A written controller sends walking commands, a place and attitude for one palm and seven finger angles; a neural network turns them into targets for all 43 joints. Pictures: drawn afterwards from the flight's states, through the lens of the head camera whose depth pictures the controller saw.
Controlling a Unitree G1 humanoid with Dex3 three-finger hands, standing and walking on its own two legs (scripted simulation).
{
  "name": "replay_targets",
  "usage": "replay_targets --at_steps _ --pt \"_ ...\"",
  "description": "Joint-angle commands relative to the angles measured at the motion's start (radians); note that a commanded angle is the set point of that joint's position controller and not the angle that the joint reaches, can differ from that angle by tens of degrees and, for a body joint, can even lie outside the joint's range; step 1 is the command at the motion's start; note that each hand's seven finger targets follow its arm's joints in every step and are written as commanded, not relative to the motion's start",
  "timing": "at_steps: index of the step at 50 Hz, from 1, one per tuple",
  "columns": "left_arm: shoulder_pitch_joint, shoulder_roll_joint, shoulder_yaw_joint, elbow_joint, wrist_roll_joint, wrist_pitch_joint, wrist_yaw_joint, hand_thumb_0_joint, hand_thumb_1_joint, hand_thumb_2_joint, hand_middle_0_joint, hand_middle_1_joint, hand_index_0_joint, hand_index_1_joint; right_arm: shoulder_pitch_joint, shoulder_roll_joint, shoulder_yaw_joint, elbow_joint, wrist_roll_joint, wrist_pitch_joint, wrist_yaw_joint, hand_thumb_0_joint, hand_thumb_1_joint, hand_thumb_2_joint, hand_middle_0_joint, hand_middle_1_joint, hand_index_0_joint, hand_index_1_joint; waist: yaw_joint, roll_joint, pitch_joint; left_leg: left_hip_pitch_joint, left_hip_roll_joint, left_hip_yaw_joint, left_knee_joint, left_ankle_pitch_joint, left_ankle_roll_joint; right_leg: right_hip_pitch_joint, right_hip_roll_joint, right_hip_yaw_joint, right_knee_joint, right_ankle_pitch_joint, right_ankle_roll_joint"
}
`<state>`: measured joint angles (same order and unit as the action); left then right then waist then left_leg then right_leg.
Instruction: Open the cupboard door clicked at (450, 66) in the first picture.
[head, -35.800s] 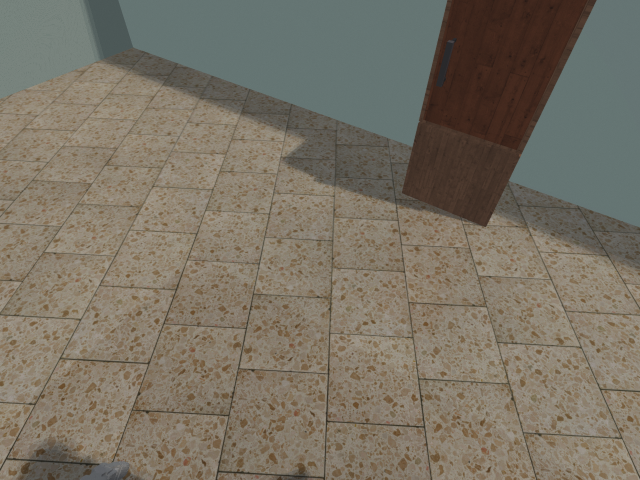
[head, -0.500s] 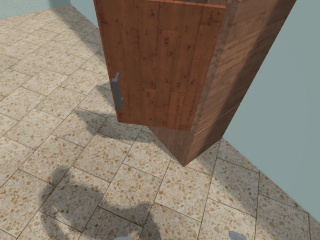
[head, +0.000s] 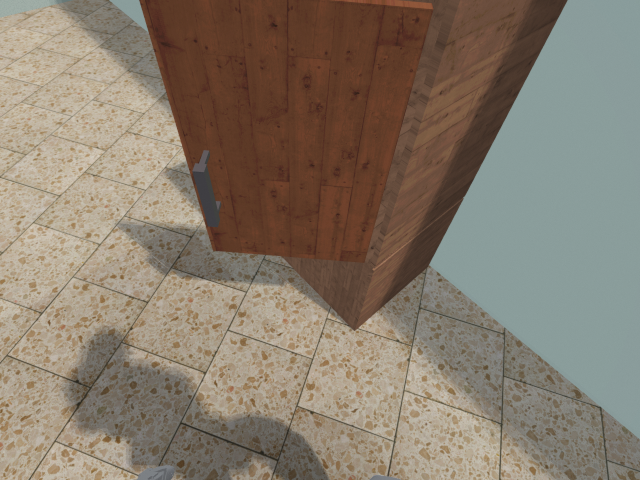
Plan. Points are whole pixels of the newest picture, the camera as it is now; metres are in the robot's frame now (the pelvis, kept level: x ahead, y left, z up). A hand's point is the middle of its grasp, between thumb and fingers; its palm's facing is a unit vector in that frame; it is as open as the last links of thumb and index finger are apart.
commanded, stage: come to a stop and stand still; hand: left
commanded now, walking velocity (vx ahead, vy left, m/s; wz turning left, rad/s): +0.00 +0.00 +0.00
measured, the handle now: (209, 190) +0.61 +0.24 -0.09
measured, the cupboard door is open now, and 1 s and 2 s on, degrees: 45 45 45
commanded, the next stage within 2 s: look again from close up in 0.66 s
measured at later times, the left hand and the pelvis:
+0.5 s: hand out of the picture -0.01 +0.15 -0.16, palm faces +0.02 -0.98 -0.19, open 7.4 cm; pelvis -0.03 -0.02 +0.01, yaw -1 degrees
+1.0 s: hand out of the picture -0.03 +0.17 -0.17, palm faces +0.00 -0.98 -0.20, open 7.4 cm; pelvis -0.03 +0.00 +0.01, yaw -1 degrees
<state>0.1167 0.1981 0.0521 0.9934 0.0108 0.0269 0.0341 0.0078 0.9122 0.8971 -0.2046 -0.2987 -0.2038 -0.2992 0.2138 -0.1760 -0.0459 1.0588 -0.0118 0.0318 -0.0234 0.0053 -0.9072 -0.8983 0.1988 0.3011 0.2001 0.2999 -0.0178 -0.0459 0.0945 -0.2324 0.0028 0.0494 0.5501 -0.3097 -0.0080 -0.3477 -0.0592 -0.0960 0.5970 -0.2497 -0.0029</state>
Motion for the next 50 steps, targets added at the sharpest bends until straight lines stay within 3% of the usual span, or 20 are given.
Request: replay_targets --at_steps 1,4,8,10,11,12,13,14,15,17,20,26,35,37,38,39,40,42,47,50 --pt "0.04 0.063 0.011 -0.057 -0.003 0.012 0.002 0.0 0.9 0.9 -0.2 -0.3 -0.2 -0.3 0.047 -0.161 -0.016 -0.062 -0.022 -0.02 -0.024 0.0 -0.9 -0.9 0.2 0.3 0.2 0.3 0.023 0.211 -0.092 -0.042 0.335 -0.265 -0.258 0.539 0.192 0.028 0.016 0.115 0.265 -0.289 0.004" --pt "0.051 0.065 0.014 -0.023 0.003 0.023 -0.003 0.0 0.9 0.9 -0.2 -0.3 -0.2 -0.3 0.014 -0.124 0.0 -0.065 -0.02 -0.027 -0.035 0.0 -0.9 -0.9 0.2 0.3 0.2 0.3 0.038 0.243 -0.063 -0.009 0.258 -0.178 -0.23 0.593 0.167 -0.008 0.026 0.136 0.315 -0.233 0.006" --pt "0.063 0.042 -0.003 -0.008 -0.002 0.002 -0.007 0.0 0.9 0.9 -0.2 -0.3 -0.2 -0.3 0.066 -0.139 -0.009 -0.036 -0.013 -0.035 -0.03 0.0 -0.9 -0.9 0.2 0.3 0.2 0.3 0.018 0.176 -0.122 0.13 0.241 -0.157 -0.19 0.639 0.154 0.053 0.027 0.075 0.064 -0.177 0.018" --pt "0.125 0.046 -0.004 0.02 -0.002 -0.01 -0.007 0.0 0.9 0.9 -0.2 -0.3 -0.2 -0.3 0.064 -0.134 -0.011 -0.022 -0.002 -0.036 -0.027 0.0 -0.9 -0.9 0.2 0.3 0.2 0.3 0.037 0.126 -0.145 0.137 0.202 -0.136 -0.134 0.573 0.116 0.154 0.032 0.072 -0.139 0.002 0.015" --pt "0.151 0.061 -0.002 0.033 0.0 -0.02 -0.003 0.0 0.9 0.9 -0.2 -0.3 -0.2 -0.3 0.069 -0.12 -0.012 -0.021 0.004 -0.037 -0.024 0.0 -0.9 -0.9 0.2 0.3 0.2 0.3 0.036 0.072 -0.148 0.101 0.156 -0.115 -0.096 0.46 0.074 0.212 0.003 0.126 -0.228 0.149 0.003" --pt "0.152 0.097 -0.001 0.042 0.004 -0.029 0.001 0.0 0.9 0.9 -0.2 -0.3 -0.2 -0.3 0.07 -0.092 -0.009 -0.027 0.01 -0.036 -0.021 0.0 -0.9 -0.9 0.2 0.3 0.2 0.3 0.016 -0.025 -0.144 0.049 0.099 -0.066 -0.071 0.298 0.027 0.229 -0.08 0.23 -0.234 0.288 -0.03" --pt "0.127 0.121 -0.002 0.04 0.002 -0.032 0.0 0.0 0.9 0.9 -0.2 -0.3 -0.2 -0.3 0.073 -0.077 -0.003 -0.029 0.011 -0.031 -0.014 0.0 -0.9 -0.9 0.2 0.3 0.2 0.3 0.001 -0.072 -0.116 0.046 0.061 -0.035 -0.089 0.143 0.003 0.184 -0.152 0.253 -0.247 0.304 -0.062" --pt "0.1 0.124 -0.011 0.038 0.0 -0.031 -0.003 0.0 0.9 0.9 -0.2 -0.3 -0.2 -0.3 0.078 -0.069 -0.001 -0.016 0.008 -0.029 -0.006 0.0 -0.9 -0.9 0.2 0.3 0.2 0.3 -0.013 -0.038 -0.088 0.085 0.044 -0.038 -0.119 0.111 -0.003 0.111 -0.151 0.232 -0.254 0.203 -0.071" --pt "0.099 0.098 -0.009 0.043 0.002 -0.035 -0.001 0.0 0.9 0.9 -0.2 -0.3 -0.2 -0.3 0.087 -0.06 0.001 -0.002 -0.001 -0.028 -0.006 0.0 -0.9 -0.9 0.2 0.3 0.2 0.3 -0.014 -0.072 -0.108 0.107 0.058 -0.038 -0.119 0.193 0.002 0.129 -0.097 0.207 -0.232 0.23 -0.057" --pt "0.129 0.082 -0.018 0.057 -0.003 -0.04 0.003 0.0 0.9 0.9 -0.2 -0.3 -0.2 -0.3 0.082 -0.08 0.001 0.014 -0.001 -0.033 -0.009 0.0 -0.9 -0.9 0.2 0.3 0.2 0.3 -0.001 -0.08 -0.115 0.127 0.084 -0.046 -0.119 0.256 0.007 0.143 -0.079 0.183 -0.225 0.276 -0.042" --pt "0.146 0.066 -0.023 0.072 -0.004 -0.039 0.003 0.0 0.9 0.9 -0.2 -0.3 -0.2 -0.3 0.079 -0.072 0.009 0.036 0.001 -0.034 -0.009 0.0 -0.9 -0.9 0.2 0.3 0.2 0.3 0.007 -0.027 -0.062 0.115 0.093 -0.054 -0.153 0.221 0.011 0.132 -0.057 0.179 -0.258 0.172 -0.033" --pt "0.173 0.054 -0.029 0.095 -0.004 -0.033 0.001 0.0 0.9 0.9 -0.2 -0.3 -0.2 -0.3 0.095 -0.054 0.021 0.064 -0.004 -0.025 -0.009 0.0 -0.9 -0.9 0.2 0.3 0.2 0.3 0.01 0.047 0.044 0.057 0.08 -0.059 -0.195 0.097 0.007 0.085 -0.048 0.191 -0.323 -0.047 -0.035" --pt "0.215 0.03 -0.03 0.118 -0.006 -0.04 0.001 0.0 0.9 0.9 -0.2 -0.3 -0.2 -0.3 0.136 -0.042 0.026 0.08 -0.001 -0.036 -0.017 0.0 -0.9 -0.9 0.2 0.3 0.2 0.3 0.017 0.031 -0.011 0.074 0.092 -0.065 -0.197 0.137 0.011 0.135 -0.039 0.17 -0.312 0.012 -0.035" --pt "0.216 0.023 -0.031 0.122 -0.007 -0.041 0.002 0.0 0.9 0.9 -0.2 -0.3 -0.2 -0.3 0.147 -0.037 0.026 0.085 -0.003 -0.04 -0.019 0.0 -0.9 -0.9 0.2 0.3 0.2 0.3 0.015 0.043 -0.012 0.069 0.095 -0.07 -0.199 0.163 0.011 0.142 -0.04 0.168 -0.298 0.044 -0.036" --pt "0.31 0.049 -0.041 0.141 0.015 -0.077 0.041 0.0 0.9 0.9 -0.2 -0.3 -0.2 -0.3 0.013 -0.069 0.03 0.005 0.007 -0.063 -0.002 0.0 -0.9 -0.9 0.2 0.3 0.2 0.3 0.063 0.09 0.02 -0.019 0.094 -0.027 0.033 0.206 -0.01 0.115 -0.108 0.231 -0.274 0.501 -0.009" --pt "0.253 0.101 -0.033 0.088 0.006 -0.082 0.033 0.0 0.9 0.9 -0.2 -0.3 -0.2 -0.3 0.097 -0.008 0.031 -0.021 0.004 -0.048 0.003 0.0 -0.9 -0.9 0.2 0.3 0.2 0.3 -0.018 0.085 -0.057 -0.005 0.066 -0.042 0.005 0.009 0.001 0.124 -0.15 0.256 -0.276 0.288 -0.057" --pt "0.211 0.106 -0.028 0.072 0.006 -0.084 0.023 0.0 0.9 0.9 -0.2 -0.3 -0.2 -0.3 0.097 -0.011 0.032 -0.01 -0.006 -0.041 0.007 0.0 -0.9 -0.9 0.2 0.3 0.2 0.3 -0.005 0.126 -0.024 0.019 0.062 -0.038 -0.021 0.021 0.001 0.076 -0.136 0.238 -0.278 0.146 -0.074" --pt "0.205 0.064 -0.036 0.064 0.006 -0.081 0.017 0.0 0.9 0.9 -0.2 -0.3 -0.2 -0.3 0.15 -0.031 0.032 -0.015 -0.008 -0.05 0.009 0.0 -0.9 -0.9 0.2 0.3 0.2 0.3 -0.017 0.068 -0.047 0.011 0.073 -0.057 -0.048 0.083 0.013 0.053 -0.063 0.185 -0.246 -0.063 -0.065" --pt "0.233 0.034 -0.04 0.058 0.003 -0.068 0.012 0.0 0.9 0.9 -0.2 -0.3 -0.2 -0.3 0.144 -0.058 0.034 -0.031 -0.006 -0.069 -0.001 0.0 -0.9 -0.9 0.2 0.3 0.2 0.3 0.009 0.062 -0.08 -0.009 0.105 -0.098 -0.104 0.194 0.043 0.122 -0.017 0.144 -0.152 0.035 -0.044" --pt "0.228 0.034 -0.042 0.056 0.005 -0.057 0.01 0.0 0.9 0.9 -0.2 -0.3 -0.2 -0.3 0.13 -0.066 0.035 -0.03 -0.005 -0.067 -0.003 0.0 -0.9 -0.9 0.2 0.3 0.2 0.3 0.018 0.035 -0.019 -0.045 0.109 -0.108 -0.141 0.151 0.052 0.109 -0.013 0.135 -0.151 0.006 -0.035"
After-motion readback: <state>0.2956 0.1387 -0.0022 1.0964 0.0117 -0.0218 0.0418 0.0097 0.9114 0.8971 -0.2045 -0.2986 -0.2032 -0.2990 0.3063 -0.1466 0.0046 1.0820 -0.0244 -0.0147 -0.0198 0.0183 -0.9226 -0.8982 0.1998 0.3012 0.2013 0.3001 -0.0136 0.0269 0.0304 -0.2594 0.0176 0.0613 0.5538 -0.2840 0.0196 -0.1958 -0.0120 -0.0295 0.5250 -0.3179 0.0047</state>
